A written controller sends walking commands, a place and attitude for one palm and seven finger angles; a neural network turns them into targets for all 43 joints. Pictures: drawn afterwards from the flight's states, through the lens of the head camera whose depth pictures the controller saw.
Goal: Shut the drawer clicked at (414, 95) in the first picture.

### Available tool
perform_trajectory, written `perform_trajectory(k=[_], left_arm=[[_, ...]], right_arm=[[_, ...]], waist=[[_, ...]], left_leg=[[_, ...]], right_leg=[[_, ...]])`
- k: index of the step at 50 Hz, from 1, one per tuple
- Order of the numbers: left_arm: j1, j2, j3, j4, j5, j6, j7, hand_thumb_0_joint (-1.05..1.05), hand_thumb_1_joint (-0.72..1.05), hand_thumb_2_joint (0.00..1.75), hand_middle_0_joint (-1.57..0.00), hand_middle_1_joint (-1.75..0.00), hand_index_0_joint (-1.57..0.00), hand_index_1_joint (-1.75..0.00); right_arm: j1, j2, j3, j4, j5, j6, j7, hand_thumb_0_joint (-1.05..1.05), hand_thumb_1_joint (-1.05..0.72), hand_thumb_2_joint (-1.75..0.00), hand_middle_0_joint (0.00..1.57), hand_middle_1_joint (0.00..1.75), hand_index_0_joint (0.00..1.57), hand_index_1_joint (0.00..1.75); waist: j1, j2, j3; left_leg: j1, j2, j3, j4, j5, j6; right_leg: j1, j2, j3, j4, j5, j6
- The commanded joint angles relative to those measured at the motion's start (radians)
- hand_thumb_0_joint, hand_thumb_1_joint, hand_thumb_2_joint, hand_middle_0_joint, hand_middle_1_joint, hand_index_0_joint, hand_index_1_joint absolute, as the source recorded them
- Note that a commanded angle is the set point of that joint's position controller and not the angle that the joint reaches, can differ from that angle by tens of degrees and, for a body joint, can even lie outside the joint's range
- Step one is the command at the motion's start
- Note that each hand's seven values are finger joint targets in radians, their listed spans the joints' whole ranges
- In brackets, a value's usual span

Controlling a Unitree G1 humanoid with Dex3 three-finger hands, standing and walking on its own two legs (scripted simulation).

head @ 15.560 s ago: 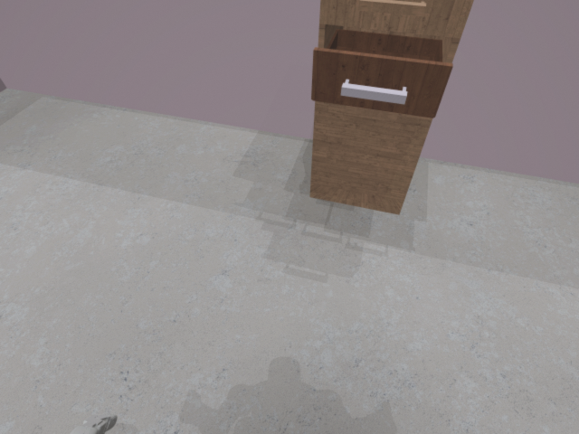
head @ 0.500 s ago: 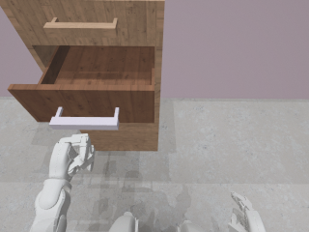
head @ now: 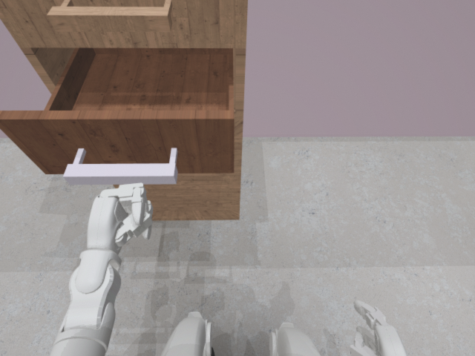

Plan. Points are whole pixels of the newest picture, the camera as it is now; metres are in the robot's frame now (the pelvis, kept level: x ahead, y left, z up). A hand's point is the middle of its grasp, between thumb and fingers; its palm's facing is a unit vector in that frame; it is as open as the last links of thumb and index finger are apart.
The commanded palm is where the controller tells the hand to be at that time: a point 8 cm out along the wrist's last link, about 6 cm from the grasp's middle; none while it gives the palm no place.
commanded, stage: bring the fist close to the handle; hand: left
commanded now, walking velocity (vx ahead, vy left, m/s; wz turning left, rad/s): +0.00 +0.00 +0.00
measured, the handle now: (125, 163) +0.43 +0.22 +0.04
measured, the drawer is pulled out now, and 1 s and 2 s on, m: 0.19 0.15 0.02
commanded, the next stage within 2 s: push the drawer shut in 0.18 s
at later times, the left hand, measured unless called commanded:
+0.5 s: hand (144, 209) +0.34 +0.17 +0.04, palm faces +0.03 -1.00 -0.05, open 3.3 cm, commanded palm +0.33 +0.22 +0.04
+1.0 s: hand (143, 187) +0.38 +0.18 +0.04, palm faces +0.02 -1.00 -0.05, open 2.7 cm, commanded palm +0.39 +0.23 +0.04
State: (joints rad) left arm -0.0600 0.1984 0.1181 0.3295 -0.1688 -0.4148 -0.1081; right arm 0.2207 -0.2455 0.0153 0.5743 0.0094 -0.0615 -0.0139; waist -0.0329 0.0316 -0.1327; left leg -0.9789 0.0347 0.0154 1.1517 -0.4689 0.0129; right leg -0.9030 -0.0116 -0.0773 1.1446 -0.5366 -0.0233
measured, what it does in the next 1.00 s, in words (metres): stands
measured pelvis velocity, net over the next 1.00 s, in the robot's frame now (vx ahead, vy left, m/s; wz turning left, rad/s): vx -0.01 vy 0.00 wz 0.01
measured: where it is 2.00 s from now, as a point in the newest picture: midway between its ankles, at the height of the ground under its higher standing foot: outside the picture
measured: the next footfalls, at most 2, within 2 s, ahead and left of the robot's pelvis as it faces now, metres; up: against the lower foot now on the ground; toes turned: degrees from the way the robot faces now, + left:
none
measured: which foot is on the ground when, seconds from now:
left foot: down 0.00-1.00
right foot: down 0.00-1.00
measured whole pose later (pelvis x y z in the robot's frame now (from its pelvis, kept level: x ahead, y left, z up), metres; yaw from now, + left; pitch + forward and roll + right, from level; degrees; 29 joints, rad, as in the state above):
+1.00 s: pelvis -0.01 +0.00 -0.01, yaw +1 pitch +18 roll -2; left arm -0.44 0.29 0.20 0.76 -0.17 -0.46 -0.17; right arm 0.24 -0.25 0.03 0.65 0.02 -0.05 -0.04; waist -0.06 0.03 -0.12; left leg -1.04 0.03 -0.01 1.17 -0.44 0.01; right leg -0.95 -0.01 -0.10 1.15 -0.51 -0.03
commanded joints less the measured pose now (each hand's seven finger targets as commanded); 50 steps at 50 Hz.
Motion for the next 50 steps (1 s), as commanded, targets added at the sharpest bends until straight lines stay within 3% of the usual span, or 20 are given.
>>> perform_trajectory(k=[1,4,8,10,14,16,18,19,24,27,28,30,32,33,35,36,39,44,48,50], left_arm=[[-0.190,0.110,0.045,-0.191,-0.022,-0.057,0.008,0.00,0.90,0.90,-1.40,-1.60,-1.40,-1.60],[-0.199,0.148,0.086,-0.163,-0.025,-0.059,0.002,0.00,0.90,0.90,-1.40,-1.60,-1.40,-1.60],[-0.197,0.131,0.066,-0.194,-0.026,-0.079,-0.009,0.00,0.90,0.90,-1.40,-1.60,-1.40,-1.60],[-0.167,0.145,0.086,-0.180,-0.034,-0.080,-0.014,0.00,0.90,0.90,-1.40,-1.60,-1.40,-1.60],[-0.101,0.136,0.086,-0.207,-0.041,-0.082,-0.027,0.00,0.90,0.90,-1.40,-1.60,-1.40,-1.60],[-0.151,0.118,0.057,-0.204,-0.040,-0.080,-0.028,0.00,0.90,0.90,-1.40,-1.60,-1.40,-1.60],[-0.242,0.155,0.085,-0.183,-0.033,-0.086,-0.022,0.00,0.90,0.90,-1.40,-1.60,-1.40,-1.60],[-0.255,0.162,0.100,-0.151,-0.036,-0.086,-0.020,0.00,0.90,0.90,-1.40,-1.60,-1.40,-1.60],[-0.335,0.167,0.095,-0.132,-0.034,-0.093,-0.034,0.00,0.90,0.90,-1.40,-1.60,-1.40,-1.60],[-0.340,0.179,0.107,-0.093,-0.037,-0.077,-0.045,0.00,0.90,0.90,-1.40,-1.60,-1.40,-1.60],[-0.362,0.150,0.079,-0.067,-0.037,-0.066,-0.050,0.00,0.90,0.90,-1.40,-1.60,-1.40,-1.60],[-0.444,0.185,0.111,-0.023,-0.039,-0.061,-0.046,0.00,0.90,0.90,-1.40,-1.60,-1.40,-1.60],[-0.557,0.200,0.111,-0.023,-0.035,-0.072,-0.040,0.00,0.90,0.90,-1.40,-1.60,-1.40,-1.60],[-0.568,0.183,0.098,-0.006,-0.032,-0.074,-0.041,0.00,0.90,0.90,-1.40,-1.60,-1.40,-1.60],[-0.624,0.207,0.112,0.009,-0.030,-0.086,-0.038,0.00,0.90,0.90,-1.40,-1.60,-1.40,-1.60],[-0.630,0.195,0.099,0.017,-0.027,-0.089,-0.039,0.00,0.90,0.90,-1.40,-1.60,-1.40,-1.60],[-0.704,0.221,0.112,0.072,-0.025,-0.090,-0.036,0.00,0.90,0.90,-1.40,-1.60,-1.40,-1.60],[-0.815,0.222,0.099,0.117,-0.020,-0.101,-0.037,0.00,0.90,0.90,-1.40,-1.60,-1.40,-1.60],[-0.881,0.275,0.145,0.228,-0.016,-0.105,-0.032,0.00,0.90,0.90,-1.40,-1.60,-1.40,-1.60],[-0.934,0.267,0.129,0.270,-0.011,-0.110,-0.035,0.00,0.90,0.90,-1.40,-1.60,-1.40,-1.60]], right_arm=[[-0.005,-0.135,-0.057,-0.142,0.003,-0.040,-0.014,0.00,-0.90,-0.90,0.20,0.30,0.20,0.30],[-0.005,-0.136,-0.057,-0.139,0.005,-0.034,-0.018,0.00,-0.90,-0.90,0.20,0.30,0.20,0.30],[0.000,-0.131,-0.058,-0.143,0.002,-0.039,-0.016,0.00,-0.90,-0.90,0.20,0.30,0.20,0.30],[0.007,-0.133,-0.059,-0.141,0.002,-0.037,-0.015,0.00,-0.90,-0.90,0.20,0.30,0.20,0.30],[0.011,-0.132,-0.065,-0.145,0.002,-0.038,-0.010,0.00,-0.90,-0.90,0.20,0.30,0.20,0.30],[0.008,-0.132,-0.063,-0.141,0.003,-0.036,-0.009,0.00,-0.90,-0.90,0.20,0.30,0.20,0.30],[0.006,-0.137,-0.063,-0.122,0.002,-0.035,-0.016,0.00,-0.90,-0.90,0.20,0.30,0.20,0.30],[0.008,-0.137,-0.062,-0.115,0.002,-0.035,-0.019,0.00,-0.90,-0.90,0.20,0.30,0.20,0.30],[0.011,-0.135,-0.061,-0.103,0.003,-0.042,-0.025,0.00,-0.90,-0.90,0.20,0.30,0.20,0.30],[0.023,-0.141,-0.062,-0.104,0.005,-0.040,-0.024,0.00,-0.90,-0.90,0.20,0.30,0.20,0.30],[0.022,-0.137,-0.058,-0.100,0.006,-0.037,-0.022,0.00,-0.90,-0.90,0.20,0.30,0.20,0.30],[0.027,-0.143,-0.058,-0.085,0.009,-0.031,-0.028,0.00,-0.90,-0.90,0.20,0.30,0.20,0.30],[0.031,-0.145,-0.056,-0.074,0.010,-0.033,-0.035,0.00,-0.90,-0.90,0.20,0.30,0.20,0.30],[0.031,-0.142,-0.054,-0.072,0.009,-0.035,-0.035,0.00,-0.90,-0.90,0.20,0.30,0.20,0.30],[0.036,-0.145,-0.055,-0.061,0.009,-0.036,-0.039,0.00,-0.90,-0.90,0.20,0.30,0.20,0.30],[0.036,-0.143,-0.055,-0.060,0.010,-0.038,-0.039,0.00,-0.90,-0.90,0.20,0.30,0.20,0.30],[0.045,-0.150,-0.052,-0.044,0.009,-0.036,-0.042,0.00,-0.90,-0.90,0.20,0.30,0.20,0.30],[0.059,-0.152,-0.047,-0.033,0.007,-0.036,-0.043,0.00,-0.90,-0.90,0.20,0.30,0.20,0.30],[0.070,-0.160,-0.042,-0.022,0.006,-0.026,-0.045,0.00,-0.90,-0.90,0.20,0.30,0.20,0.30],[0.072,-0.159,-0.037,-0.022,0.006,-0.023,-0.043,0.00,-0.90,-0.90,0.20,0.30,0.20,0.30]], waist=[[-0.015,-0.036,-0.310],[-0.009,-0.040,-0.303],[-0.004,0.013,-0.330],[-0.004,-0.021,-0.328],[0.006,-0.014,-0.345],[-0.017,-0.016,-0.305],[-0.032,-0.025,-0.298],[-0.034,-0.043,-0.284],[-0.030,0.026,-0.346],[-0.023,0.013,-0.379],[-0.034,0.010,-0.364],[-0.052,-0.034,-0.324],[-0.068,-0.017,-0.321],[-0.065,0.004,-0.329],[-0.069,-0.003,-0.352],[-0.067,0.027,-0.359],[-0.082,0.009,-0.344],[-0.083,0.048,-0.380],[-0.095,-0.006,-0.340],[-0.099,0.037,-0.326]], left_leg=[[0.250,-0.022,-0.042,-0.168,0.150,0.013],[0.227,-0.023,-0.036,-0.165,0.139,0.014],[0.261,-0.024,-0.035,-0.164,0.186,0.013],[0.255,-0.023,-0.033,-0.161,0.208,0.013],[0.265,-0.024,-0.029,-0.158,0.258,0.012],[0.255,-0.024,-0.030,-0.152,0.229,0.013],[0.232,-0.022,-0.032,-0.137,0.198,0.016],[0.217,-0.023,-0.032,-0.135,0.181,0.016],[0.262,-0.022,-0.033,-0.129,0.227,0.013],[0.265,-0.021,-0.037,-0.132,0.256,0.012],[0.267,-0.022,-0.034,-0.130,0.245,0.013],[0.229,-0.020,-0.034,-0.127,0.193,0.013],[0.225,-0.019,-0.041,-0.122,0.162,0.016],[0.233,-0.021,-0.041,-0.124,0.154,0.015],[0.238,-0.021,-0.044,-0.123,0.138,0.015],[0.254,-0.021,-0.046,-0.127,0.134,0.013],[0.246,-0.019,-0.055,-0.128,0.103,0.014],[0.268,-0.022,-0.063,-0.136,0.081,0.012],[0.207,-0.023,-0.061,-0.134,0.023,0.017],[0.201,-0.026,-0.062,-0.141,-0.020,0.013]], right_leg=[[0.141,0.026,0.049,-0.204,0.199,0.007],[0.149,0.026,0.060,-0.208,0.190,0.008],[0.163,0.025,0.059,-0.197,0.242,0.003],[0.180,0.026,0.060,-0.197,0.275,0.005],[0.202,0.024,0.057,-0.185,0.338,0.005],[0.168,0.024,0.058,-0.194,0.310,0.009],[0.140,0.024,0.064,-0.190,0.277,0.011],[0.140,0.024,0.069,-0.196,0.260,0.012],[0.143,0.023,0.068,-0.181,0.303,0.006],[0.164,0.026,0.064,-0.172,0.329,0.004],[0.150,0.026,0.066,-0.182,0.325,0.008],[0.133,0.025,0.071,-0.196,0.276,0.013],[0.102,0.026,0.073,-0.194,0.230,0.012],[0.098,0.025,0.074,-0.198,0.218,0.011],[0.096,0.024,0.077,-0.201,0.193,0.011],[0.083,0.024,0.073,-0.200,0.185,0.008],[0.061,0.026,0.071,-0.206,0.152,0.009],[0.045,0.028,0.067,-0.204,0.127,0.004],[0.034,0.030,0.073,-0.213,0.074,0.008],[0.009,0.029,0.073,-0.212,0.039,0.005]])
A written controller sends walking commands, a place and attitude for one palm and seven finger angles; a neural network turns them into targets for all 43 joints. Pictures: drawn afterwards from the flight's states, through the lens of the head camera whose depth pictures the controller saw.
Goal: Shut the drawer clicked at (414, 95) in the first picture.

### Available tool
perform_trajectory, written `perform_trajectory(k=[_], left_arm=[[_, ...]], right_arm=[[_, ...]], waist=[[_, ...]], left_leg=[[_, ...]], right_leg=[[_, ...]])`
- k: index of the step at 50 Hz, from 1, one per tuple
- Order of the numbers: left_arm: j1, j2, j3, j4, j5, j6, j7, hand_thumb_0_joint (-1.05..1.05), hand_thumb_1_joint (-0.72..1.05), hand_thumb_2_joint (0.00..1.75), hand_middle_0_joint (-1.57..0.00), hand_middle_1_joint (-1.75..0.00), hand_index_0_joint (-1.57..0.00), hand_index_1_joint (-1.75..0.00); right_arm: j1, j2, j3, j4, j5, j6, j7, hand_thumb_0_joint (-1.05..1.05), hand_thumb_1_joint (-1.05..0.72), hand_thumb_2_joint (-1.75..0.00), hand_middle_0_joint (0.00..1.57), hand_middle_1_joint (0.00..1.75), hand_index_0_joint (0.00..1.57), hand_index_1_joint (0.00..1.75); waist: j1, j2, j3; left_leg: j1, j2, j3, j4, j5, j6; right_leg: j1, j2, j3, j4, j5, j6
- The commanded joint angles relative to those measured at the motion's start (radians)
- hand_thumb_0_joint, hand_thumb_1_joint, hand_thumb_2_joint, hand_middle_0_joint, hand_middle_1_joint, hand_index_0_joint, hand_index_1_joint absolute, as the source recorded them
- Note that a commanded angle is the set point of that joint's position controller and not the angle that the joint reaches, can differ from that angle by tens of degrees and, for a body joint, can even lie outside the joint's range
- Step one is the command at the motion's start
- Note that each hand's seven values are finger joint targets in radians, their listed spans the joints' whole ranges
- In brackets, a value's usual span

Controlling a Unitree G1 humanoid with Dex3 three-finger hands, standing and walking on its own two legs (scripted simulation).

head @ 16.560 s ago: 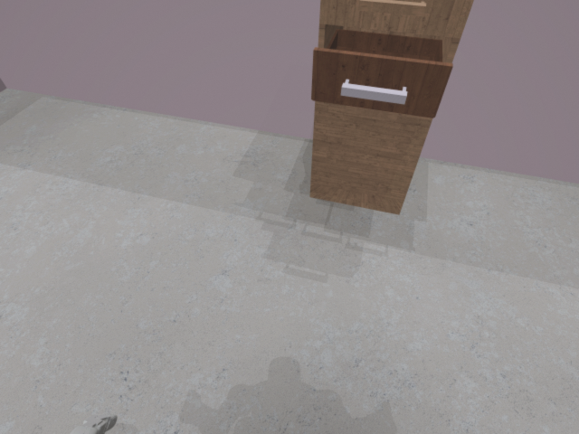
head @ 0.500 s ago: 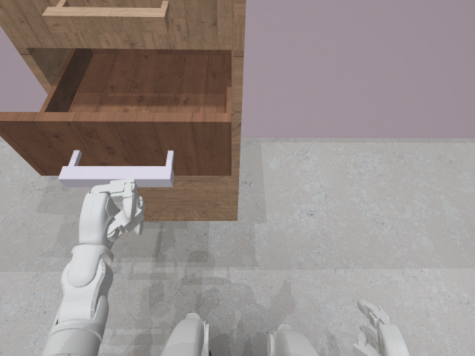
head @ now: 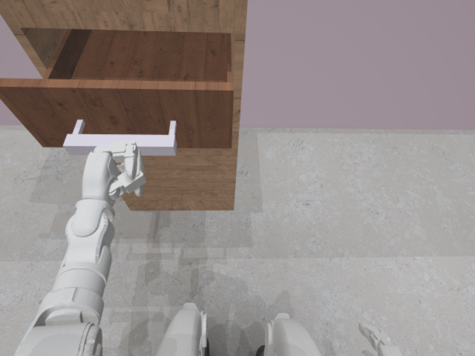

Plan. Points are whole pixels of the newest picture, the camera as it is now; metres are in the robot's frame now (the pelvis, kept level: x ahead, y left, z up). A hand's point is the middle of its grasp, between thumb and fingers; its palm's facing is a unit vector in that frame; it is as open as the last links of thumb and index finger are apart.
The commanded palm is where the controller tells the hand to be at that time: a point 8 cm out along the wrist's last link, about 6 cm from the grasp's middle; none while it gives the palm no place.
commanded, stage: push the drawer shut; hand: left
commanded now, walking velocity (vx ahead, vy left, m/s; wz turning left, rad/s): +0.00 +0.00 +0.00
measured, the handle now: (124, 135) +0.48 +0.22 +0.05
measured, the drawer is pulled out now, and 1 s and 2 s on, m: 0.15 0.02 0.00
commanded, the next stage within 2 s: pull the fist back off the drawer in 1.58 s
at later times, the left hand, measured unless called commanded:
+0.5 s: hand (146, 138) +0.48 +0.18 +0.04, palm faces +0.01 -1.00 -0.04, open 2.8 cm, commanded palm +0.48 +0.22 +0.05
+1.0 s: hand (151, 114) +0.54 +0.18 +0.04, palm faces +0.03 -1.00 -0.04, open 2.9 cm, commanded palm +0.53 +0.21 +0.05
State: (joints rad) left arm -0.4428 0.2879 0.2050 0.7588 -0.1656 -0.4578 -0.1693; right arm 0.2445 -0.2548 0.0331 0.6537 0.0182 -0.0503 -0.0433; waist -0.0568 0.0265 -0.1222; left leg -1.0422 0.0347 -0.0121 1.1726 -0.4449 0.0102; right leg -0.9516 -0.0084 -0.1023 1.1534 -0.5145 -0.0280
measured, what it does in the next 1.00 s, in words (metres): stands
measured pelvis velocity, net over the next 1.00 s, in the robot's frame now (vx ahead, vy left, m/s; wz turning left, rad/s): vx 0.00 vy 0.01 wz -0.04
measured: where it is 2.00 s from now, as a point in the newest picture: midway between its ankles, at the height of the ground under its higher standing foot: outside the picture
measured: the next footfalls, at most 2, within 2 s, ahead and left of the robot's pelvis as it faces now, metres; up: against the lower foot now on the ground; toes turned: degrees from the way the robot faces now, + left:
none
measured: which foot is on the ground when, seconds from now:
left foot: down 0.00-1.00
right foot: down 0.00-1.00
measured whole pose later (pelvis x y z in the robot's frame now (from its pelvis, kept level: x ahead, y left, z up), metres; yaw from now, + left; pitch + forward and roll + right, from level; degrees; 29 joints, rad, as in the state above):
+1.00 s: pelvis +0.00 +0.01 -0.01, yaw -2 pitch +25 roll -4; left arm -0.95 0.50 0.38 1.21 -0.04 -0.45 -0.15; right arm 0.34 -0.27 0.05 0.66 -0.04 0.04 0.01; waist -0.18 0.04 -0.12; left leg -1.22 0.06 -0.01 1.24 -0.47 0.02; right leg -1.12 0.01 -0.10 1.18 -0.51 -0.02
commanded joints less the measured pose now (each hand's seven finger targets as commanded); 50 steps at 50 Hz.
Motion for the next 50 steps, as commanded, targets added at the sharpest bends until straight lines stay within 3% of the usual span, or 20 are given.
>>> perform_trajectory(k=[1,3,6,10,12,14,15,20,23,27,29,33,34,40,43,45,47,48,49,50], left_arm=[[-0.584,0.206,0.066,-0.160,-0.014,-0.075,0.030,0.00,0.90,0.90,-1.40,-1.60,-1.40,-1.60],[-0.615,0.187,0.052,-0.134,-0.006,-0.079,0.031,0.00,0.90,0.90,-1.40,-1.60,-1.40,-1.60],[-0.653,0.181,0.048,-0.083,0.002,-0.085,0.037,0.00,0.90,0.90,-1.40,-1.60,-1.40,-1.60],[-0.724,0.222,0.075,0.011,0.014,-0.087,0.038,0.00,0.90,0.90,-1.40,-1.60,-1.40,-1.60],[-0.767,0.258,0.100,0.006,0.027,-0.099,0.041,0.00,0.90,0.90,-1.40,-1.60,-1.40,-1.60],[-0.777,0.249,0.099,0.033,0.029,-0.098,0.043,0.00,0.90,0.90,-1.40,-1.60,-1.40,-1.60],[-0.784,0.236,0.091,0.044,0.031,-0.097,0.043,0.00,0.90,0.90,-1.40,-1.60,-1.40,-1.60],[-0.852,0.284,0.115,0.107,0.050,-0.092,0.047,0.00,0.90,0.90,-1.40,-1.60,-1.40,-1.60],[-0.890,0.326,0.142,0.121,0.062,-0.088,0.049,0.00,0.90,0.90,-1.40,-1.60,-1.40,-1.60],[-0.924,0.327,0.139,0.140,0.068,-0.080,0.044,0.00,0.90,0.90,-1.40,-1.60,-1.40,-1.60],[-0.929,0.329,0.145,0.122,0.072,-0.083,0.046,0.00,0.90,0.90,-1.40,-1.60,-1.40,-1.60],[-0.946,0.353,0.159,0.142,0.079,-0.076,0.048,0.00,0.90,0.90,-1.40,-1.60,-1.40,-1.60],[-0.952,0.327,0.138,0.148,0.081,-0.074,0.046,0.00,0.90,0.90,-1.40,-1.60,-1.40,-1.60],[-0.987,0.422,0.206,0.196,0.093,-0.067,0.056,0.00,0.90,0.90,-1.40,-1.60,-1.40,-1.60],[-1.020,0.436,0.204,0.190,0.098,-0.070,0.046,0.00,0.90,0.90,-1.40,-1.60,-1.40,-1.60],[-1.027,0.413,0.183,0.186,0.100,-0.068,0.040,0.00,0.90,0.90,-1.40,-1.60,-1.40,-1.60],[-1.053,0.414,0.182,0.212,0.099,-0.059,0.041,0.00,0.90,0.90,-1.40,-1.60,-1.40,-1.60],[-1.057,0.453,0.206,0.223,0.105,-0.054,0.044,0.00,0.90,0.90,-1.40,-1.60,-1.40,-1.60],[-1.094,0.441,0.187,0.202,0.106,-0.055,0.044,0.00,0.90,0.90,-1.40,-1.60,-1.40,-1.60],[-1.084,0.437,0.187,0.217,0.113,-0.051,0.045,0.00,0.90,0.90,-1.40,-1.60,-1.40,-1.60]], right_arm=[[0.056,-0.156,-0.056,-0.097,-0.005,-0.033,-0.014,0.00,-0.90,-0.90,0.20,0.30,0.20,0.30],[0.069,-0.156,-0.058,-0.095,-0.008,-0.031,-0.010,0.00,-0.90,-0.90,0.20,0.30,0.20,0.30],[0.086,-0.160,-0.060,-0.088,-0.012,-0.025,-0.004,0.00,-0.90,-0.90,0.20,0.30,0.20,0.30],[0.112,-0.170,-0.060,-0.076,-0.017,-0.014,0.001,0.00,-0.90,-0.90,0.20,0.30,0.20,0.30],[0.127,-0.176,-0.063,-0.074,-0.024,-0.011,0.002,0.00,-0.90,-0.90,0.20,0.30,0.20,0.30],[0.137,-0.178,-0.064,-0.072,-0.026,-0.004,0.005,0.00,-0.90,-0.90,0.20,0.30,0.20,0.30],[0.140,-0.176,-0.063,-0.073,-0.027,-0.001,0.008,0.00,-0.90,-0.90,0.20,0.30,0.20,0.30],[0.165,-0.185,-0.061,-0.068,-0.033,0.012,0.014,0.00,-0.90,-0.90,0.20,0.30,0.20,0.30],[0.185,-0.193,-0.061,-0.063,-0.039,0.019,0.014,0.00,-0.90,-0.90,0.20,0.30,0.20,0.30],[0.205,-0.193,-0.060,-0.059,-0.044,0.031,0.020,0.00,-0.90,-0.90,0.20,0.30,0.20,0.30],[0.211,-0.192,-0.064,-0.061,-0.047,0.038,0.024,0.00,-0.90,-0.90,0.20,0.30,0.20,0.30],[0.232,-0.194,-0.061,-0.054,-0.050,0.055,0.028,0.00,-0.90,-0.90,0.20,0.30,0.20,0.30],[0.231,-0.190,-0.062,-0.054,-0.049,0.057,0.030,0.00,-0.90,-0.90,0.20,0.30,0.20,0.30],[0.248,-0.198,-0.058,-0.047,-0.055,0.069,0.030,0.00,-0.90,-0.90,0.20,0.30,0.20,0.30],[0.257,-0.197,-0.055,-0.046,-0.056,0.073,0.031,0.00,-0.90,-0.90,0.20,0.30,0.20,0.30],[0.259,-0.194,-0.056,-0.046,-0.057,0.078,0.034,0.00,-0.90,-0.90,0.20,0.30,0.20,0.30],[0.268,-0.197,-0.055,-0.038,-0.059,0.079,0.035,0.00,-0.90,-0.90,0.20,0.30,0.20,0.30],[0.271,-0.203,-0.053,-0.036,-0.058,0.082,0.033,0.00,-0.90,-0.90,0.20,0.30,0.20,0.30],[0.271,-0.201,-0.052,-0.036,-0.060,0.082,0.032,0.00,-0.90,-0.90,0.20,0.30,0.20,0.30],[0.276,-0.199,-0.053,-0.035,-0.060,0.084,0.034,0.00,-0.90,-0.90,0.20,0.30,0.20,0.30]], waist=[[-0.074,0.036,-0.361],[-0.079,0.074,-0.387],[-0.086,0.069,-0.391],[-0.101,0.042,-0.363],[-0.098,0.071,-0.414],[-0.108,0.052,-0.428],[-0.109,0.079,-0.418],[-0.127,0.057,-0.410],[-0.135,0.086,-0.442],[-0.145,0.107,-0.458],[-0.134,0.143,-0.504],[-0.148,0.115,-0.500],[-0.152,0.131,-0.490],[-0.164,0.092,-0.473],[-0.170,0.134,-0.496],[-0.172,0.172,-0.514],[-0.194,0.145,-0.495],[-0.187,0.151,-0.490],[-0.199,0.155,-0.500],[-0.192,0.165,-0.507]], left_leg=[[0.276,-0.024,-0.043,-0.164,-0.042,0.016],[0.313,-0.025,-0.047,-0.164,-0.023,0.015],[0.319,-0.023,-0.052,-0.164,-0.014,0.014],[0.279,-0.021,-0.059,-0.160,-0.043,0.017],[0.305,-0.020,-0.066,-0.152,-0.011,0.017],[0.325,-0.015,-0.074,-0.153,0.003,0.017],[0.325,-0.016,-0.072,-0.153,0.003,0.015],[0.283,-0.014,-0.076,-0.141,-0.018,0.019],[0.301,-0.010,-0.082,-0.131,0.010,0.020],[0.322,-0.006,-0.089,-0.124,0.044,0.019],[0.364,-0.004,-0.092,-0.121,0.091,0.014],[0.363,0.002,-0.089,-0.108,0.150,0.017],[0.364,0.001,-0.086,-0.108,0.147,0.016],[0.286,0.000,-0.075,-0.086,0.125,0.025],[0.302,0.001,-0.072,-0.074,0.162,0.026],[0.339,0.003,-0.078,-0.074,0.193,0.020],[0.328,0.006,-0.082,-0.067,0.191,0.026],[0.315,0.007,-0.082,-0.067,0.185,0.023],[0.319,0.007,-0.082,-0.065,0.187,0.025],[0.324,0.006,-0.083,-0.065,0.194,0.024]], right_leg=[[0.055,0.026,0.093,-0.213,0.022,0.008],[0.032,0.027,0.087,-0.205,0.042,0.006],[0.018,0.030,0.082,-0.202,0.049,0.005],[-0.009,0.032,0.080,-0.195,0.031,0.006],[-0.014,0.034,0.076,-0.176,0.051,0.002],[-0.030,0.036,0.071,-0.176,0.060,0.004],[-0.042,0.036,0.070,-0.176,0.060,0.004],[-0.056,0.038,0.072,-0.168,0.046,0.005],[-0.073,0.041,0.070,-0.156,0.064,0.004],[-0.092,0.045,0.064,-0.149,0.083,0.003],[-0.089,0.045,0.062,-0.146,0.108,0.001],[-0.079,0.051,0.060,-0.149,0.143,0.003],[-0.087,0.052,0.061,-0.152,0.141,0.003],[-0.060,0.055,0.071,-0.157,0.130,0.008],[-0.064,0.056,0.073,-0.151,0.154,0.006],[-0.083,0.056,0.068,-0.147,0.169,0.004],[-0.100,0.059,0.065,-0.147,0.168,0.007],[-0.101,0.058,0.065,-0.145,0.162,0.006],[-0.101,0.058,0.067,-0.145,0.166,0.008],[-0.099,0.058,0.065,-0.145,0.167,0.006]])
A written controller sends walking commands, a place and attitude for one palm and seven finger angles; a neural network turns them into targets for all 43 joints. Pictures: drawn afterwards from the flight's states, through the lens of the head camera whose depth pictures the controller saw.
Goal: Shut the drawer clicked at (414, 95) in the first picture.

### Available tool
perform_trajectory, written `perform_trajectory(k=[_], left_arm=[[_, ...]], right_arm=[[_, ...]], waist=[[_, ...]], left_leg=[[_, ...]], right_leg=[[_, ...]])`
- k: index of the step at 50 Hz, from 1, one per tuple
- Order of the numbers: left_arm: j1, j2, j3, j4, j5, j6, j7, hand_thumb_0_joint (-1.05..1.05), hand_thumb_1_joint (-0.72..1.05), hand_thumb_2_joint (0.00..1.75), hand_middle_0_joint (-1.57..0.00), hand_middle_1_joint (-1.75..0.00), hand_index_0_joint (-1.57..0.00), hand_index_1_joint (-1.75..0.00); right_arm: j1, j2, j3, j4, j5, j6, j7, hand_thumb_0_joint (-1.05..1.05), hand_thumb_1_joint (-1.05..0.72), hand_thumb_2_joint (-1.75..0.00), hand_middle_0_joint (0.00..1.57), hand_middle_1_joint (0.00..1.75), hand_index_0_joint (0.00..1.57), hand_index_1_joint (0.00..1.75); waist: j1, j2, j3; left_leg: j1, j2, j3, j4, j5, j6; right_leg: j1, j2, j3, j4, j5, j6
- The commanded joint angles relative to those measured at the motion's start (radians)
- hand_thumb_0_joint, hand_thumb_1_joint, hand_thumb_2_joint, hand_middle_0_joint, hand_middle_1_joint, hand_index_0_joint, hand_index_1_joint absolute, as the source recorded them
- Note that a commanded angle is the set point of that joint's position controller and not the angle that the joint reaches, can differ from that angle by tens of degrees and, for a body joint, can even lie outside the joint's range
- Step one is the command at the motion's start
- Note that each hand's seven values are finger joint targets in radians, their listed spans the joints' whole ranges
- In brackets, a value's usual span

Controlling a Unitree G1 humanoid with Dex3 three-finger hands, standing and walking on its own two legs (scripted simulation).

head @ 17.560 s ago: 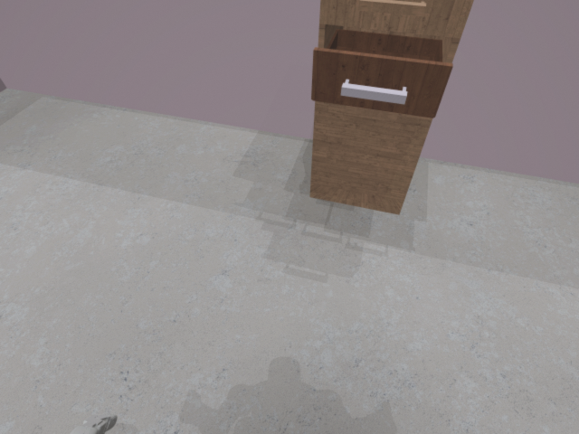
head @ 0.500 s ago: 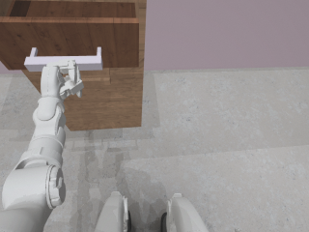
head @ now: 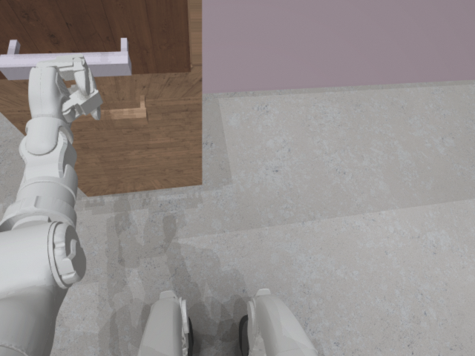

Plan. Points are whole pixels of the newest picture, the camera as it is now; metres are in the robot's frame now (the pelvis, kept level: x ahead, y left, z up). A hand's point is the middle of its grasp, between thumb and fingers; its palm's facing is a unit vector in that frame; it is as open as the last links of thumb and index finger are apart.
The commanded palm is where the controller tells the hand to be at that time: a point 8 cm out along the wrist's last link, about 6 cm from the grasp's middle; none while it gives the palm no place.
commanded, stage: push the drawer shut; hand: left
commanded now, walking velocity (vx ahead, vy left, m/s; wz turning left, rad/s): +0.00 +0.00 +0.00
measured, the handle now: (70, 55) +0.60 +0.23 +0.06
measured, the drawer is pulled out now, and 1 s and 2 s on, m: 0.02 0.00 0.00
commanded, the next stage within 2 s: pull the fist back off the drawer in 0.58 s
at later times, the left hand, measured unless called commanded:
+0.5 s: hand (89, 82) +0.55 +0.20 +0.06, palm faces +0.06 -1.00 -0.05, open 2.8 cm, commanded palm +0.59 +0.21 +0.07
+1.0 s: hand (85, 80) +0.55 +0.20 +0.06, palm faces +0.06 -1.00 -0.04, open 3.0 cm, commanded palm +0.55 +0.21 +0.07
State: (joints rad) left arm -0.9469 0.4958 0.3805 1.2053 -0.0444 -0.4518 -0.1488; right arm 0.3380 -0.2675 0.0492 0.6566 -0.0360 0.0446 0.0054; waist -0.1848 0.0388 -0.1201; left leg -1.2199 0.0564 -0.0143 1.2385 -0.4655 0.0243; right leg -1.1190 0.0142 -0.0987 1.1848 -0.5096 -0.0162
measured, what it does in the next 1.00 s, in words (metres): stands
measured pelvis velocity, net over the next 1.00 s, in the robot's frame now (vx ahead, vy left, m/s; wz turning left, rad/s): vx -0.02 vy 0.01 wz -0.01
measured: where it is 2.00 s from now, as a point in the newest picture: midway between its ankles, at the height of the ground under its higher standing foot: outside the picture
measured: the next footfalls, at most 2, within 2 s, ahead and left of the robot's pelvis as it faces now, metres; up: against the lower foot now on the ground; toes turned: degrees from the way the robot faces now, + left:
none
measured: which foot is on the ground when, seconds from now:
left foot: down 0.00-1.00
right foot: down 0.00-1.00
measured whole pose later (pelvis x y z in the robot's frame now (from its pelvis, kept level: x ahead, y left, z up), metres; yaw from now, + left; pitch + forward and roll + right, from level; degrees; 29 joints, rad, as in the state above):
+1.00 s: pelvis -0.02 +0.01 -0.02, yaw -1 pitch +28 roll -7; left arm -1.16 0.63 0.35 1.30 0.00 -0.36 -0.14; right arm 0.38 -0.27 0.09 0.67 -0.06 -0.03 0.00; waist -0.25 0.04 -0.11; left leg -1.36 0.05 -0.04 1.29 -0.43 0.04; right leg -1.24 0.01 -0.12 1.21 -0.47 -0.01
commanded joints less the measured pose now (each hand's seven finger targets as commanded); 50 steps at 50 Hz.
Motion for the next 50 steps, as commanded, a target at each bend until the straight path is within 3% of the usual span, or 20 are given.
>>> perform_trajectory(k=[1,3,4,6,10,13,17,19,22,25,27,29,37,39,41,43,46,48,49,50], left_arm=[[-0.603,0.219,-0.003,-0.243,-0.008,-0.056,0.025,0.00,0.90,0.90,-1.40,-1.60,-1.40,-1.60],[-0.628,0.260,0.028,-0.234,-0.005,-0.054,0.034,0.00,0.90,0.90,-1.40,-1.60,-1.40,-1.60],[-0.620,0.266,0.028,-0.222,0.001,-0.050,0.033,0.00,0.90,0.90,-1.40,-1.60,-1.40,-1.60],[-0.652,0.252,0.004,-0.199,0.008,-0.040,0.031,0.00,0.90,0.90,-1.40,-1.60,-1.40,-1.60],[-0.696,0.313,0.030,-0.180,0.020,-0.029,0.031,0.00,0.90,0.90,-1.40,-1.60,-1.40,-1.60],[-0.752,0.282,-0.002,-0.192,0.019,-0.028,0.028,0.00,0.90,0.90,-1.40,-1.60,-1.40,-1.60],[-0.791,0.312,-0.001,-0.172,0.020,-0.013,0.034,0.00,0.90,0.90,-1.40,-1.60,-1.40,-1.60],[-0.810,0.336,0.001,-0.175,0.023,-0.009,0.031,0.00,0.90,0.90,-1.40,-1.60,-1.40,-1.60],[-0.837,0.316,-0.028,-0.180,0.018,0.000,0.028,0.00,0.90,0.90,-1.40,-1.60,-1.40,-1.60],[-0.850,0.343,-0.018,-0.180,0.011,0.011,0.030,0.00,0.90,0.90,-1.40,-1.60,-1.40,-1.60],[-0.872,0.313,-0.045,-0.190,0.012,0.014,0.031,0.00,0.90,0.90,-1.40,-1.60,-1.40,-1.60],[-0.861,0.324,-0.038,-0.166,0.004,0.025,0.034,0.00,0.90,0.90,-1.40,-1.60,-1.40,-1.60],[-0.870,0.349,-0.018,-0.166,0.006,0.026,0.040,0.00,0.90,0.90,-1.40,-1.60,-1.40,-1.60],[-0.865,0.322,-0.028,-0.162,0.005,0.028,0.038,0.00,0.90,0.90,-1.40,-1.60,-1.40,-1.60],[-0.847,0.345,-0.011,-0.140,0.010,0.033,0.038,0.00,0.90,0.90,-1.40,-1.60,-1.40,-1.60],[-0.849,0.348,-0.005,-0.147,0.015,0.029,0.039,0.00,0.90,0.90,-1.40,-1.60,-1.40,-1.60],[-0.829,0.308,-0.015,-0.147,0.017,0.031,0.041,0.00,0.90,0.90,-1.40,-1.60,-1.40,-1.60],[-0.821,0.305,-0.007,-0.185,0.018,0.024,0.040,0.00,0.90,0.90,-1.40,-1.60,-1.40,-1.60],[-0.799,0.284,-0.014,-0.181,0.019,0.024,0.038,0.00,0.90,0.90,-1.40,-1.60,-1.40,-1.60],[-0.769,0.265,-0.018,-0.157,0.015,0.032,0.038,0.00,0.90,0.90,-1.40,-1.60,-1.40,-1.60]], right_arm=[[0.183,-0.186,-0.068,-0.037,-0.008,-0.011,-0.013,0.00,-0.90,-0.90,0.20,0.30,0.20,0.30],[0.194,-0.191,-0.068,-0.031,-0.011,-0.011,-0.014,0.00,-0.90,-0.90,0.20,0.30,0.20,0.30],[0.196,-0.192,-0.067,-0.032,-0.011,-0.009,-0.014,0.00,-0.90,-0.90,0.20,0.30,0.20,0.30],[0.198,-0.190,-0.062,-0.028,-0.012,-0.008,-0.012,0.00,-0.90,-0.90,0.20,0.30,0.20,0.30],[0.208,-0.195,-0.056,-0.028,-0.015,-0.008,-0.014,0.00,-0.90,-0.90,0.20,0.30,0.20,0.30],[0.212,-0.195,-0.057,-0.026,-0.013,-0.011,-0.014,0.00,-0.90,-0.90,0.20,0.30,0.20,0.30],[0.218,-0.203,-0.050,-0.016,-0.013,-0.023,-0.021,0.00,-0.90,-0.90,0.20,0.30,0.20,0.30],[0.217,-0.206,-0.045,-0.017,-0.011,-0.029,-0.026,0.00,-0.90,-0.90,0.20,0.30,0.20,0.30],[0.215,-0.206,-0.041,-0.011,-0.009,-0.044,-0.030,0.00,-0.90,-0.90,0.20,0.30,0.20,0.30],[0.213,-0.216,-0.036,-0.004,-0.008,-0.059,-0.036,0.00,-0.90,-0.90,0.20,0.30,0.20,0.30],[0.212,-0.214,-0.035,0.000,-0.007,-0.071,-0.038,0.00,-0.90,-0.90,0.20,0.30,0.20,0.30],[0.210,-0.220,-0.031,0.004,-0.006,-0.082,-0.043,0.00,-0.90,-0.90,0.20,0.30,0.20,0.30],[0.219,-0.225,-0.027,0.004,-0.011,-0.107,-0.044,0.00,-0.90,-0.90,0.20,0.30,0.20,0.30],[0.221,-0.226,-0.030,0.002,-0.013,-0.104,-0.039,0.00,-0.90,-0.90,0.20,0.30,0.20,0.30],[0.223,-0.229,-0.028,0.000,-0.014,-0.101,-0.037,0.00,-0.90,-0.90,0.20,0.30,0.20,0.30],[0.226,-0.230,-0.030,-0.006,-0.017,-0.097,-0.033,0.00,-0.90,-0.90,0.20,0.30,0.20,0.30],[0.233,-0.224,-0.037,-0.008,-0.022,-0.090,-0.025,0.00,-0.90,-0.90,0.20,0.30,0.20,0.30],[0.240,-0.226,-0.041,-0.010,-0.026,-0.083,-0.018,0.00,-0.90,-0.90,0.20,0.30,0.20,0.30],[0.237,-0.222,-0.045,-0.013,-0.026,-0.079,-0.014,0.00,-0.90,-0.90,0.20,0.30,0.20,0.30],[0.236,-0.221,-0.046,-0.011,-0.025,-0.075,-0.011,0.00,-0.90,-0.90,0.20,0.30,0.20,0.30]], waist=[[-0.071,0.177,-0.517],[-0.080,0.152,-0.536],[-0.076,0.162,-0.540],[-0.096,0.157,-0.498],[-0.103,0.181,-0.519],[-0.125,0.195,-0.533],[-0.143,0.193,-0.503],[-0.139,0.213,-0.519],[-0.151,0.250,-0.517],[-0.156,0.240,-0.516],[-0.163,0.279,-0.526],[-0.167,0.256,-0.500],[-0.159,0.270,-0.517],[-0.163,0.249,-0.499],[-0.158,0.224,-0.476],[-0.150,0.256,-0.487],[-0.142,0.244,-0.495],[-0.131,0.270,-0.536],[-0.120,0.272,-0.535],[-0.127,0.241,-0.509]], left_leg=[[0.516,-0.014,-0.085,-0.130,0.213,0.008],[0.503,-0.011,-0.085,-0.116,0.228,0.014],[0.498,-0.014,-0.083,-0.115,0.234,0.012],[0.466,-0.013,-0.082,-0.113,0.200,0.014],[0.443,-0.013,-0.081,-0.097,0.201,0.018],[0.459,-0.012,-0.089,-0.092,0.193,0.019],[0.418,-0.011,-0.093,-0.095,0.117,0.023],[0.413,-0.011,-0.095,-0.097,0.096,0.021],[0.432,-0.007,-0.105,-0.104,0.071,0.021],[0.427,0.000,-0.115,-0.114,0.038,0.019],[0.458,0.002,-0.126,-0.121,0.024,0.018],[0.435,0.005,-0.128,-0.130,-0.011,0.018],[0.440,0.004,-0.141,-0.139,-0.024,0.014],[0.443,0.004,-0.147,-0.144,-0.037,0.012],[0.407,0.003,-0.146,-0.145,-0.062,0.012],[0.431,0.003,-0.152,-0.147,-0.057,0.009],[0.448,0.001,-0.156,-0.149,-0.040,0.007],[0.513,0.005,-0.172,-0.153,0.014,0.002],[0.516,0.003,-0.169,-0.155,0.010,-0.001],[0.503,0.004,-0.168,-0.157,0.002,0.001]], right_leg=[[0.052,0.036,0.059,-0.173,0.160,-0.007],[0.060,0.037,0.061,-0.171,0.171,-0.003],[0.066,0.037,0.062,-0.170,0.173,-0.005],[0.051,0.038,0.062,-0.176,0.152,-0.004],[0.049,0.039,0.066,-0.169,0.152,-0.004],[0.016,0.041,0.065,-0.167,0.143,-0.002],[-0.007,0.041,0.066,-0.170,0.095,-0.003],[-0.007,0.040,0.068,-0.169,0.080,-0.004],[-0.042,0.040,0.065,-0.167,0.067,-0.006],[-0.049,0.039,0.061,-0.168,0.051,-0.003],[-0.088,0.038,0.056,-0.161,0.046,-0.006],[-0.081,0.037,0.059,-0.171,0.031,-0.002],[-0.091,0.037,0.050,-0.158,0.028,-0.008],[-0.099,0.036,0.045,-0.161,0.026,-0.007],[-0.091,0.036,0.044,-0.159,0.013,-0.008],[-0.112,0.035,0.042,-0.152,0.017,-0.011],[-0.106,0.035,0.036,-0.150,0.029,-0.012],[-0.116,0.034,0.027,-0.139,0.059,-0.015],[-0.113,0.034,0.028,-0.143,0.057,-0.016],[-0.112,0.035,0.027,-0.150,0.054,-0.014]])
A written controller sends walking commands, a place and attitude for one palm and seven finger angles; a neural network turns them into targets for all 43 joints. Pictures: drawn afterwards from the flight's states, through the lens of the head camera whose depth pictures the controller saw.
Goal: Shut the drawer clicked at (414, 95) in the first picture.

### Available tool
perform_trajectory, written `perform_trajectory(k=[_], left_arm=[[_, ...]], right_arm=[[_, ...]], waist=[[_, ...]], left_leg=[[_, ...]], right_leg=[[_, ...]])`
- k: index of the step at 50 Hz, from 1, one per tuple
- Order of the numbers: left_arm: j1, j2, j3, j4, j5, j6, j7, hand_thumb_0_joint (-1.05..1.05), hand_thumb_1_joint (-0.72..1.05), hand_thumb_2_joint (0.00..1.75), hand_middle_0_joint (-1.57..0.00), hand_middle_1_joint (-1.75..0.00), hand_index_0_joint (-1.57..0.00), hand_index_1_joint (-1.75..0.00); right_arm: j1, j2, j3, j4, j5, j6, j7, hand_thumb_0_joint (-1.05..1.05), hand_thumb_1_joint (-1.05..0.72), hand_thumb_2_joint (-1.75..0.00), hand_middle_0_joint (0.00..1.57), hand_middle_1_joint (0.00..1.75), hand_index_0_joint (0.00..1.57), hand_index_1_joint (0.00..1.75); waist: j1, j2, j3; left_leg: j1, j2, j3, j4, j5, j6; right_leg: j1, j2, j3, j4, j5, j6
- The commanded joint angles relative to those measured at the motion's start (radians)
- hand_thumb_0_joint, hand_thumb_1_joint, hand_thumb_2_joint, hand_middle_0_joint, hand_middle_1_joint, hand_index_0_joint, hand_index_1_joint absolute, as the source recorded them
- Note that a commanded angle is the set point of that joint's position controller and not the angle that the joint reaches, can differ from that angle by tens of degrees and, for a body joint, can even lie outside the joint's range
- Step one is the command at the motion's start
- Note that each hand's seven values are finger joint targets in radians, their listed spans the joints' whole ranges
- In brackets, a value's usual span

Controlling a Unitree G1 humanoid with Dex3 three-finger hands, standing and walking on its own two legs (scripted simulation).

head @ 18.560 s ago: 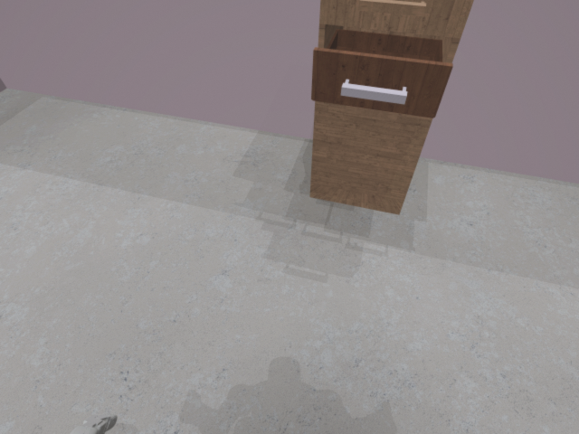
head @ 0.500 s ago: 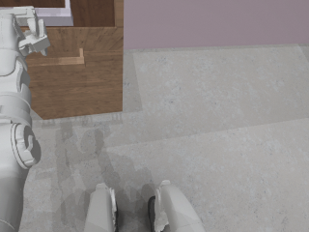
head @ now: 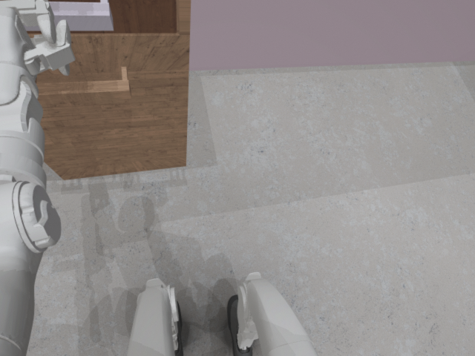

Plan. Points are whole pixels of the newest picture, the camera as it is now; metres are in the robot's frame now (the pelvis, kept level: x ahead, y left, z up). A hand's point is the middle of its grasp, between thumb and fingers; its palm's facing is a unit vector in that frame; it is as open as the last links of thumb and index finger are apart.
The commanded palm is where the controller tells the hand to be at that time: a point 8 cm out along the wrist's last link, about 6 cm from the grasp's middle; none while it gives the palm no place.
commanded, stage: pull the fist back off the drawer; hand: left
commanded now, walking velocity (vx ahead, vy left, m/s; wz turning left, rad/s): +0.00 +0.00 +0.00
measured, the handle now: (42, 5) +0.64 +0.23 +0.08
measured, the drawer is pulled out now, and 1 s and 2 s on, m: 0.00 0.00 0.00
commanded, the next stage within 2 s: draw the hand back to the body in 0.38 s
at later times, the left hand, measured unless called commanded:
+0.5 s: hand (76, 48) +0.56 +0.18 +0.08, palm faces +0.10 -0.99 -0.03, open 3.2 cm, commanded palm +0.52 +0.22 +0.09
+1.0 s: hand (13, 96) +0.41 +0.19 +0.17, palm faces +0.07 -1.00 -0.04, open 3.3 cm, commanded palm +0.37 +0.25 +0.18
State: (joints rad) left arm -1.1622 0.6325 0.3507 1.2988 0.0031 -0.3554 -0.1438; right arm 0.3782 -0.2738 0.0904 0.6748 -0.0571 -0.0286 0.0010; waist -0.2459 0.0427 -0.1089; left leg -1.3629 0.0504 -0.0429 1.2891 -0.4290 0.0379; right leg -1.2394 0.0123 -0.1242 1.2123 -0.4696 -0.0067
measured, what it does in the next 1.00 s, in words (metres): rises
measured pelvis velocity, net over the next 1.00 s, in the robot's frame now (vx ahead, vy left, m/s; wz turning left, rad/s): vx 0.08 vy -0.01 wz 0.04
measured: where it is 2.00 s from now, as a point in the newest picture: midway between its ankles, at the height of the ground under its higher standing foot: (207, 342)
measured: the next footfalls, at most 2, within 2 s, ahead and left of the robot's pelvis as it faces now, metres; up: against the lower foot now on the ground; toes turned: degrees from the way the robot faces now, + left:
none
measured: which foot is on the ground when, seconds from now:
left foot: down 0.00-1.00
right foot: down 0.00-1.00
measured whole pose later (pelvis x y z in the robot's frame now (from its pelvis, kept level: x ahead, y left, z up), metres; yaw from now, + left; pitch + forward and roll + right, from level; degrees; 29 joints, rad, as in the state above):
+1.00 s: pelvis +0.08 -0.01 +0.09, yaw +2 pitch +11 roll -2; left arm -0.17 0.28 0.22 0.39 -0.24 -0.27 -0.19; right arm 0.23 -0.27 0.02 0.55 0.05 0.03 -0.02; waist -0.04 0.05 -0.12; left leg -0.64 0.03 0.02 0.87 -0.41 0.02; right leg -0.56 0.01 -0.06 0.81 -0.45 -0.01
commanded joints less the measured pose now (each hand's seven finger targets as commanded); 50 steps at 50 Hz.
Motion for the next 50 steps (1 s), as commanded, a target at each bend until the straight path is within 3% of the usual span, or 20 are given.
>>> perform_trajectory(k=[1,7,14,16,17,20,21,24,25,27,28,29,31,35,37,40,43,47,49,50], left_arm=[[-0.552,0.141,0.023,-0.267,-0.036,-0.065,0.034,0.00,0.90,0.90,-1.40,-1.60,-1.40,-1.60],[-0.427,0.125,0.047,-0.314,-0.044,-0.080,0.035,0.00,0.90,0.90,-1.40,-1.60,-1.40,-1.60],[-0.243,0.068,0.042,-0.371,-0.054,-0.110,0.042,0.00,0.90,0.90,-1.40,-1.60,-1.40,-1.60],[-0.229,0.063,0.045,-0.375,-0.060,-0.116,0.045,0.00,0.90,0.90,-1.40,-1.60,-1.40,-1.60],[-0.223,0.090,0.071,-0.376,-0.060,-0.124,0.048,0.00,0.90,0.90,-1.40,-1.60,-1.40,-1.60],[-0.160,0.109,0.100,-0.410,-0.065,-0.140,0.045,0.00,0.90,0.90,-1.40,-1.60,-1.40,-1.60],[-0.141,0.077,0.076,-0.419,-0.065,-0.146,0.038,0.00,0.90,0.90,-1.40,-1.60,-1.40,-1.60],[-0.076,0.060,0.081,-0.426,-0.076,-0.157,0.028,0.00,0.90,0.90,-1.40,-1.60,-1.40,-1.60],[-0.026,0.075,0.103,-0.479,-0.087,-0.160,0.023,0.00,0.90,0.90,-1.40,-1.60,-1.40,-1.60],[0.114,0.048,0.094,-0.606,-0.115,-0.150,0.005,0.00,0.90,0.90,-1.40,-1.60,-1.40,-1.60],[0.182,0.032,0.080,-0.670,-0.128,-0.137,-0.002,0.00,0.90,0.90,-1.40,-1.60,-1.40,-1.60],[0.226,0.012,0.065,-0.736,-0.145,-0.122,-0.008,0.00,0.90,0.90,-1.40,-1.60,-1.40,-1.60],[0.346,-0.047,0.031,-0.810,-0.181,-0.079,-0.016,0.00,0.90,0.90,-1.40,-1.60,-1.40,-1.60],[0.441,-0.087,0.009,-0.907,-0.218,-0.041,-0.003,0.00,0.90,0.90,-1.40,-1.60,-1.40,-1.60],[0.452,-0.116,-0.030,-0.985,-0.219,-0.054,0.001,0.00,0.90,0.90,-1.40,-1.60,-1.40,-1.60],[0.547,-0.180,-0.085,-1.010,-0.227,-0.048,-0.010,0.00,0.90,0.90,-1.40,-1.60,-1.40,-1.60],[0.624,-0.171,-0.080,-1.019,-0.239,-0.018,-0.032,0.00,0.90,0.90,-1.40,-1.60,-1.40,-1.60],[0.743,-0.168,-0.067,-1.137,-0.267,0.020,-0.043,0.00,0.90,0.90,-1.40,-1.60,-1.40,-1.60],[0.791,-0.156,-0.045,-1.192,-0.279,0.037,-0.047,0.00,0.90,0.90,-1.40,-1.60,-1.40,-1.60],[0.824,-0.057,-0.061,-1.274,-0.152,0.079,0.059,0.00,0.90,0.90,-1.40,-1.60,-1.40,-1.60]], right_arm=[[0.196,-0.215,-0.087,-0.031,-0.004,0.002,-0.006,0.00,-0.90,-0.90,0.20,0.30,0.20,0.30],[0.189,-0.204,-0.096,-0.047,-0.001,0.022,0.005,0.00,-0.90,-0.90,0.20,0.30,0.20,0.30],[0.167,-0.181,-0.107,-0.077,0.010,0.054,0.018,0.00,-0.90,-0.90,0.20,0.30,0.20,0.30],[0.160,-0.177,-0.109,-0.078,0.013,0.062,0.018,0.00,-0.90,-0.90,0.20,0.30,0.20,0.30],[0.164,-0.179,-0.110,-0.074,0.012,0.066,0.016,0.00,-0.90,-0.90,0.20,0.30,0.20,0.30],[0.158,-0.169,-0.114,-0.089,0.015,0.077,0.016,0.00,-0.90,-0.90,0.20,0.30,0.20,0.30],[0.154,-0.162,-0.115,-0.092,0.017,0.081,0.018,0.00,-0.90,-0.90,0.20,0.30,0.20,0.30],[0.150,-0.157,-0.122,-0.095,0.019,0.095,0.021,0.00,-0.90,-0.90,0.20,0.30,0.20,0.30],[0.150,-0.158,-0.126,-0.108,0.022,0.101,0.022,0.00,-0.90,-0.90,0.20,0.30,0.20,0.30],[0.130,-0.152,-0.134,-0.145,0.036,0.106,0.025,0.00,-0.90,-0.90,0.20,0.30,0.20,0.30],[0.121,-0.147,-0.136,-0.156,0.047,0.110,0.025,0.00,-0.90,-0.90,0.20,0.30,0.20,0.30],[0.108,-0.141,-0.138,-0.167,0.056,0.111,0.024,0.00,-0.90,-0.90,0.20,0.30,0.20,0.30],[0.088,-0.131,-0.141,-0.184,0.075,0.108,0.017,0.00,-0.90,-0.90,0.20,0.30,0.20,0.30],[0.048,-0.126,-0.140,-0.181,0.090,0.086,-0.005,0.00,-0.90,-0.90,0.20,0.30,0.20,0.30],[0.025,-0.123,-0.138,-0.181,0.092,0.071,-0.012,0.00,-0.90,-0.90,0.20,0.30,0.20,0.30],[-0.006,-0.118,-0.136,-0.183,0.096,0.050,-0.014,0.00,-0.90,-0.90,0.20,0.30,0.20,0.30],[-0.045,-0.122,-0.132,-0.198,0.103,0.038,-0.023,0.00,-0.90,-0.90,0.20,0.30,0.20,0.30],[-0.110,-0.114,-0.122,-0.244,0.109,0.014,-0.029,0.00,-0.90,-0.90,0.20,0.30,0.20,0.30],[-0.140,-0.108,-0.118,-0.259,0.111,0.001,-0.035,0.00,-0.90,-0.90,0.20,0.30,0.20,0.30],[-0.210,-0.092,-0.126,-0.279,0.110,0.022,-0.053,0.00,-0.90,-0.90,0.20,0.30,0.20,0.30]], waist=[[-0.059,0.226,-0.516],[-0.014,0.226,-0.554],[0.035,0.170,-0.551],[0.030,0.140,-0.531],[0.034,0.124,-0.530],[0.060,0.106,-0.557],[0.060,0.117,-0.561],[0.072,0.110,-0.560],[0.098,0.103,-0.601],[0.140,0.137,-0.677],[0.149,0.129,-0.690],[0.154,0.124,-0.668],[0.155,0.057,-0.608],[0.149,0.016,-0.465],[0.147,0.088,-0.427],[0.149,0.069,-0.374],[0.166,0.045,-0.320],[0.204,0.047,-0.305],[0.215,-0.001,-0.293],[0.258,-0.007,-0.304]], left_leg=[[0.632,0.009,-0.133,-0.206,-0.038,-0.010],[0.683,0.007,-0.115,-0.212,0.058,-0.014],[0.689,0.000,-0.065,-0.214,0.172,-0.014],[0.660,-0.003,-0.049,-0.207,0.189,-0.009],[0.656,-0.003,-0.048,-0.202,0.212,-0.007],[0.637,-0.010,-0.020,-0.197,0.281,-0.005],[0.652,-0.012,-0.015,-0.197,0.309,-0.006],[0.674,-0.013,-0.006,-0.193,0.375,-0.009],[0.706,-0.014,-0.002,-0.207,0.410,-0.010],[0.792,-0.020,0.009,-0.240,0.498,-0.013],[0.822,-0.020,0.013,-0.259,0.529,-0.014],[0.845,-0.019,0.016,-0.281,0.541,-0.014],[0.833,-0.024,0.032,-0.317,0.525,-0.006],[0.834,-0.027,0.044,-0.379,0.467,-0.002],[0.899,-0.025,0.042,-0.401,0.478,-0.006],[0.957,-0.020,0.027,-0.438,0.488,-0.012],[0.962,-0.025,0.022,-0.477,0.441,-0.012],[0.989,-0.034,0.027,-0.524,0.416,-0.009],[0.987,-0.037,0.033,-0.547,0.400,-0.006],[1.039,-0.042,0.053,-0.601,0.365,-0.008]], right_leg=[[0.024,0.036,0.056,-0.179,0.011,-0.022],[0.084,0.039,0.054,-0.184,0.053,-0.026],[0.195,0.044,0.062,-0.206,0.113,-0.022],[0.227,0.045,0.071,-0.214,0.135,-0.017],[0.243,0.045,0.073,-0.212,0.156,-0.018],[0.337,0.045,0.087,-0.211,0.243,-0.013],[0.344,0.046,0.088,-0.209,0.273,-0.014],[0.368,0.046,0.090,-0.205,0.346,-0.012],[0.419,0.047,0.091,-0.210,0.383,-0.014],[0.514,0.049,0.094,-0.230,0.473,-0.017],[0.550,0.049,0.093,-0.246,0.509,-0.015],[0.578,0.052,0.090,-0.268,0.528,-0.013],[0.649,0.053,0.090,-0.313,0.568,-0.006],[0.689,0.047,0.089,-0.370,0.558,0.000],[0.669,0.045,0.088,-0.387,0.531,-0.005],[0.663,0.044,0.074,-0.418,0.493,-0.005],[0.694,0.038,0.071,-0.445,0.463,-0.009],[0.771,0.030,0.072,-0.477,0.464,-0.012],[0.818,0.027,0.072,-0.497,0.482,-0.008],[0.866,0.000,0.125,-0.565,0.442,-0.021]])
